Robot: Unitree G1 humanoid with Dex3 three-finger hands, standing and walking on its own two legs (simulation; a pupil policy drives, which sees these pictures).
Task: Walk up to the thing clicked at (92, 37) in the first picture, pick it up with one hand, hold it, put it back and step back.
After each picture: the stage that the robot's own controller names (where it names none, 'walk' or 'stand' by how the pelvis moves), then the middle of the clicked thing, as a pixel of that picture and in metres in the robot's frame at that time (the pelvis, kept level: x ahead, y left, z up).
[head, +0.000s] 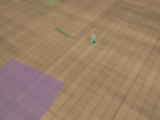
stand; (93, 39) +1.48 -0.09 -0.72
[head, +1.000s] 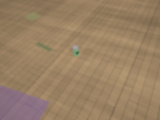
walk; (75, 50) +1.34 +0.21 -0.70
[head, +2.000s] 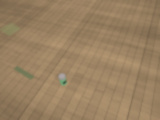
walk; (62, 79) +0.85 +0.31 -0.71
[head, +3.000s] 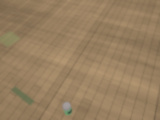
walk; (67, 108) +0.54 +0.22 -0.71
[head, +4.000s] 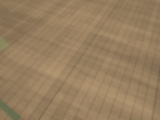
stand; out of the picture +0.42 +0.19 -0.71
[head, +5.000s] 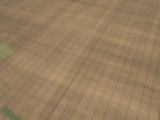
stand; out of the picture +0.40 +0.18 -0.72
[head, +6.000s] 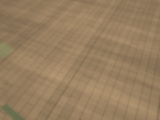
stand; out of the picture +0.42 +0.18 -0.73
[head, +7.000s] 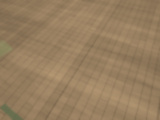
stand; out of the picture +0.39 +0.19 -0.73
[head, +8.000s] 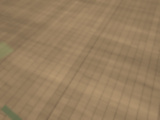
stand; out of the picture +0.39 +0.19 -0.73
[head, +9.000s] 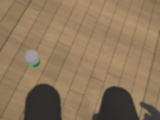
go down; (32, 59) +0.46 +0.24 -0.37
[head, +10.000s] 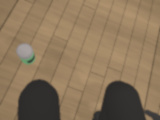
approach; (26, 54) +0.46 +0.26 -0.30
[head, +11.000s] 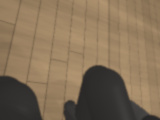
close in; out of the picture +0.44 +0.31 -0.22
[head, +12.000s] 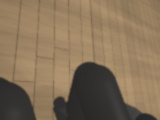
close; out of the picture +0.44 +0.31 -0.22
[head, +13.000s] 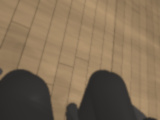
lift; out of the picture +0.36 +0.26 -0.20
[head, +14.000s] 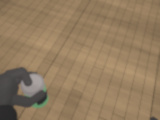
lift; (35, 91) +0.32 +0.18 -0.01
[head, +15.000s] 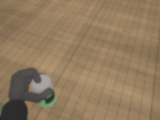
hold; (44, 91) +0.34 +0.15 -0.01
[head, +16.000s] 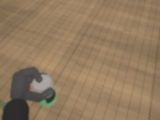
hold; (45, 91) +0.34 +0.15 -0.02
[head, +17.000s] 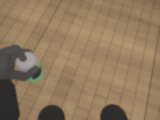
crouch; (30, 67) +0.41 +0.20 -0.08
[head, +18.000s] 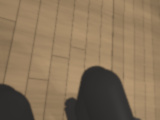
lower; out of the picture +0.43 +0.29 -0.23
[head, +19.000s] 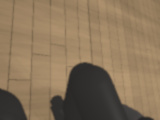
lower; out of the picture +0.40 +0.31 -0.23
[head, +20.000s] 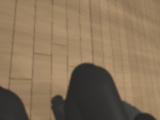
lower; out of the picture +0.40 +0.31 -0.23
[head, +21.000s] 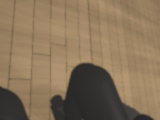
lower; out of the picture +0.40 +0.31 -0.23
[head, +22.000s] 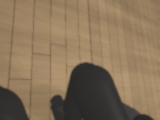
lower; out of the picture +0.40 +0.31 -0.23
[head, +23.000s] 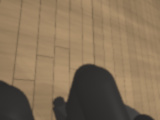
open; out of the picture +0.40 +0.31 -0.24
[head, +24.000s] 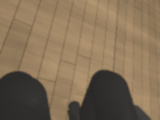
stand; out of the picture +0.42 +0.29 -0.25
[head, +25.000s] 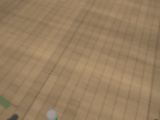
stand; (52, 116) +0.40 +0.20 -0.61
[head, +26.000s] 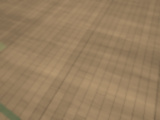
stand; out of the picture +0.40 +0.20 -0.67
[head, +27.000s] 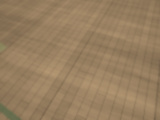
stand; out of the picture +0.40 +0.19 -0.67
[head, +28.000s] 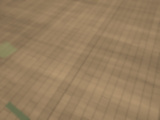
stand; out of the picture +0.41 +0.18 -0.72
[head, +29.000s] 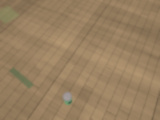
walk; (67, 98) +0.49 +0.15 -0.69
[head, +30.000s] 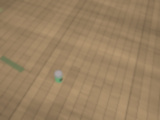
walk; (58, 76) +0.73 +0.19 -0.71
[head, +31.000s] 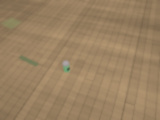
stand; (66, 66) +1.02 +0.28 -0.71
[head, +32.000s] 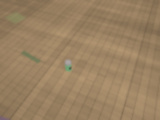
stand; (68, 65) +1.03 +0.19 -0.72
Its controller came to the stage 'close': yes
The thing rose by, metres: 0.69
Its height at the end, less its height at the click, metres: +0.00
